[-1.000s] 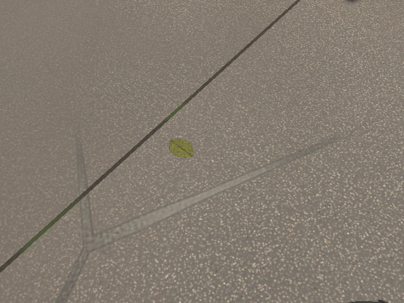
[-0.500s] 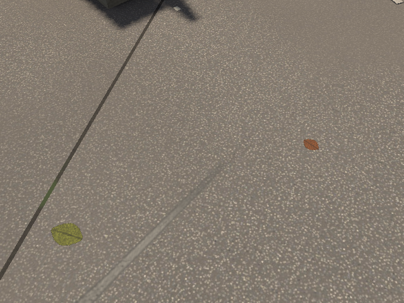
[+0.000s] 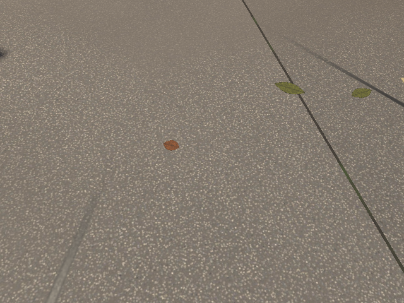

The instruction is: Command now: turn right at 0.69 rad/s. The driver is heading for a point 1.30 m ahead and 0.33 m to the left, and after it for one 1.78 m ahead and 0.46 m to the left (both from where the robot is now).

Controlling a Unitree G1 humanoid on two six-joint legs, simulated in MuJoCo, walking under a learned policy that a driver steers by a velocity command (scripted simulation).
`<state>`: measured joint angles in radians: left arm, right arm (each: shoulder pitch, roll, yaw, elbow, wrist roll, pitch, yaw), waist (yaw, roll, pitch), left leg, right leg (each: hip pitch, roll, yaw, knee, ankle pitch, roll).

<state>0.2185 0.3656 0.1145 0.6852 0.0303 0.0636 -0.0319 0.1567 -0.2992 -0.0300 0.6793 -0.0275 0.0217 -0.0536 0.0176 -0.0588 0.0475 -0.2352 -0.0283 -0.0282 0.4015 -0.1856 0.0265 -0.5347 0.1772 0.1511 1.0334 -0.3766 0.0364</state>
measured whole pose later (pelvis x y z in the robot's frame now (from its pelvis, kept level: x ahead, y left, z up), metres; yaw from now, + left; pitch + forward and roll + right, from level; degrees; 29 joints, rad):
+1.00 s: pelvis -0.01 +0.05 +0.00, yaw +25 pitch -1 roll +0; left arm 0.28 0.29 0.04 0.80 0.01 0.08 -0.01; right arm 0.17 -0.23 -0.01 0.69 -0.03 0.03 -0.01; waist 0.03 -0.03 0.05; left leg -0.18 -0.10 -0.01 0.41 -0.22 0.10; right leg -0.39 -0.01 0.02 0.81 -0.38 0.01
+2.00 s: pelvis +0.21 +0.09 +0.00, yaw +12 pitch +3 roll -2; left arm 0.08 0.31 0.00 0.67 0.06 -0.04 -0.04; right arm 0.58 -0.25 -0.05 0.91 0.00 -0.05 0.02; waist -0.10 -0.03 -0.02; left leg 0.02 -0.11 -0.24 0.25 -0.30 0.13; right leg -0.63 -0.02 0.06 0.87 -0.19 0.03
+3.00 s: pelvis +1.03 +0.39 -0.04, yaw +6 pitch +0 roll +2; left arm 0.01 0.32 0.03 0.67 0.02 -0.03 -0.08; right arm 0.47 -0.27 -0.04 0.93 -0.03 -0.07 -0.02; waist -0.03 -0.03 0.05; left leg 0.24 0.03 0.31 0.49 -0.38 -0.05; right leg -0.61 0.04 -0.17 0.71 -0.08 -0.20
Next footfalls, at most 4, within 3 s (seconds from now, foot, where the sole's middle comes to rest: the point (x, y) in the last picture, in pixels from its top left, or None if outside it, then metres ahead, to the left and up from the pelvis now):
0.26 right None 0.01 -0.11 -0.78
0.62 left None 0.00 0.12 -0.78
1.22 right None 0.05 -0.04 -0.78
1.74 left None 0.11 0.14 -0.78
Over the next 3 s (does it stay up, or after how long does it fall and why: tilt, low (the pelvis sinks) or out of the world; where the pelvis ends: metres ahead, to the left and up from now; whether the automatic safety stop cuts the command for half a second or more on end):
stays up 1.03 0.39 -0.04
